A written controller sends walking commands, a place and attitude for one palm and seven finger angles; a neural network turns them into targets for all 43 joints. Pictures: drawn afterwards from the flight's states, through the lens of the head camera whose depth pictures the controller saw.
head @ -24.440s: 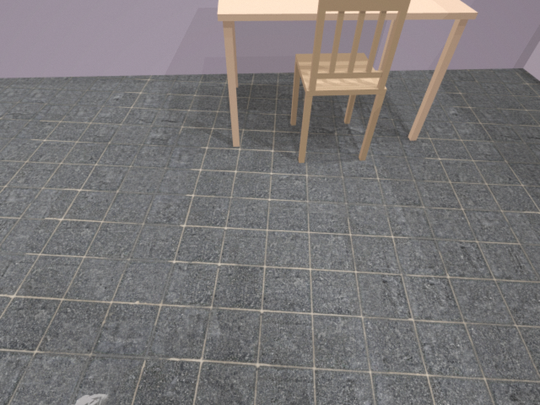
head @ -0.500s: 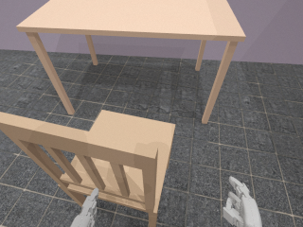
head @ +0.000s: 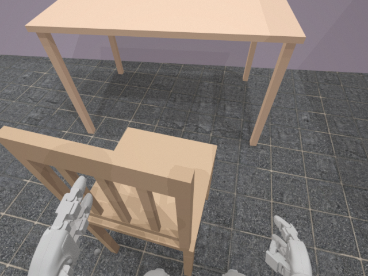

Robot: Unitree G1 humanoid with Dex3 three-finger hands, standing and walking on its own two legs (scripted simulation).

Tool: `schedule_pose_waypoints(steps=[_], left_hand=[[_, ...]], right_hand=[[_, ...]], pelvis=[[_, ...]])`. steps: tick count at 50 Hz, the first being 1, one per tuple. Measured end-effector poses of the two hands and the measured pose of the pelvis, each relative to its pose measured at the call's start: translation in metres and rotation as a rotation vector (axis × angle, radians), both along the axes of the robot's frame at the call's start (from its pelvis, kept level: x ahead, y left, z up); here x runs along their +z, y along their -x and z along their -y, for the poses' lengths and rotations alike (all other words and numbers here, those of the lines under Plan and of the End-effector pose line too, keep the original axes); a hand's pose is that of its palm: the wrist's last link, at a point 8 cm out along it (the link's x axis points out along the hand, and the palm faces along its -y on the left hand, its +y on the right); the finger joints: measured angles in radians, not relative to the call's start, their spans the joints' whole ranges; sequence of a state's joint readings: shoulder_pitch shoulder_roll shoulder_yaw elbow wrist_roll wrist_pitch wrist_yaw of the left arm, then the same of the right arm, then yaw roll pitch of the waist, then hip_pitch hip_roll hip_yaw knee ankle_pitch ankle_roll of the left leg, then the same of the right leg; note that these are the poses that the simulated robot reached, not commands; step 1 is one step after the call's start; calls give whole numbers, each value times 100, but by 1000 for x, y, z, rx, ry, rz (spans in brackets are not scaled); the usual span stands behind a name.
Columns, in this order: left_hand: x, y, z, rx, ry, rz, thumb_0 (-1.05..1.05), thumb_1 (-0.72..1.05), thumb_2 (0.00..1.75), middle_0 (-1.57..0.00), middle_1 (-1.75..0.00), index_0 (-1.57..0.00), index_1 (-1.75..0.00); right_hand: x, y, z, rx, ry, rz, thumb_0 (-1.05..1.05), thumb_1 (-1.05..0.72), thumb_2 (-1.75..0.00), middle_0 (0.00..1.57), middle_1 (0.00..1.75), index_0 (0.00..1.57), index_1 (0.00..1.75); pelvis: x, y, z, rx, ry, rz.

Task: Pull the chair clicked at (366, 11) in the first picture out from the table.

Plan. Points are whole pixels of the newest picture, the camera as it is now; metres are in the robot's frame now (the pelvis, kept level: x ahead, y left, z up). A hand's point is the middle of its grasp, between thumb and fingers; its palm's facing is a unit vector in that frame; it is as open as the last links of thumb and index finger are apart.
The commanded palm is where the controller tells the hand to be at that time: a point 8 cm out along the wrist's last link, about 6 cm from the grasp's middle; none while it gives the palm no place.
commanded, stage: draw the hand back to the body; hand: left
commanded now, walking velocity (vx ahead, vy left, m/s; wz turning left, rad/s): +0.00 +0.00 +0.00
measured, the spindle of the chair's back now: (115, 200) +0.29 +0.19 -0.02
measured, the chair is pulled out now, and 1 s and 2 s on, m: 0.58 0.58 0.58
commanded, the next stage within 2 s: step back with the hand held close in 1.12 s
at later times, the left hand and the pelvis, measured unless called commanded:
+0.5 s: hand (35, 195) +0.20 +0.23 +0.18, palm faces +0.37 -0.83 -0.43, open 12.8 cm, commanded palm +0.16 +0.27 +0.21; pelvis +0.03 -0.01 +0.06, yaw +0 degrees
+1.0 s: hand (17, 156) +0.24 +0.24 +0.23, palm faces +0.44 -0.79 -0.42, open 7.6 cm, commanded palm +0.18 +0.29 +0.25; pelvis +0.04 -0.01 +0.08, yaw -1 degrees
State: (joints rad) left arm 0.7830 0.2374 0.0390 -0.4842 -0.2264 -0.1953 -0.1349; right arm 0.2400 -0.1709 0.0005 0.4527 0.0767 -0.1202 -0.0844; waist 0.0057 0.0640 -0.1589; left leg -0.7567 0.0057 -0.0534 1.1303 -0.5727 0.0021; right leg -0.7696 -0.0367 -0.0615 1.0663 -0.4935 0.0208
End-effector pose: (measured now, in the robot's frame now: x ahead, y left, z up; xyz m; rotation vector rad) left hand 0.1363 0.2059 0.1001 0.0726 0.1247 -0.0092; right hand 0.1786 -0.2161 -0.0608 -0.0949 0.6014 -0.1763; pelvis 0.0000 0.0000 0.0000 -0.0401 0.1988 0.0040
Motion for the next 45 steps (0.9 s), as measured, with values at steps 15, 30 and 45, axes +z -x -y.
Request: schedule_pose_waypoints(steps=[15, 30, 45], left_hand=[[58, -6, -39, 298, -323, -58, -1, -19, 37, -5, -8, -6, -7], [127, -39, -63, 405, -428, 152, 0, 34, 63, -13, -19, -13, -19], [160, -59, -76, 459, -452, 271, 1, 81, 86, -19, -28, -20, -28]], right_hand=[[37, -7, 8, 10, 63, -16, 1, -91, -90, 20, 30, 20, 30], [56, -32, 10, 60, 43, 1, 1, -90, -90, 20, 30, 20, 30], [56, -32, 26, 57, 45, -54, 1, -91, -90, 20, 30, 20, 30]], pelvis=[[44, -20, 2, 2, -15, 134], [68, -37, 8, -8, -31, 221], [77, -41, 14, -20, -33, 243]])
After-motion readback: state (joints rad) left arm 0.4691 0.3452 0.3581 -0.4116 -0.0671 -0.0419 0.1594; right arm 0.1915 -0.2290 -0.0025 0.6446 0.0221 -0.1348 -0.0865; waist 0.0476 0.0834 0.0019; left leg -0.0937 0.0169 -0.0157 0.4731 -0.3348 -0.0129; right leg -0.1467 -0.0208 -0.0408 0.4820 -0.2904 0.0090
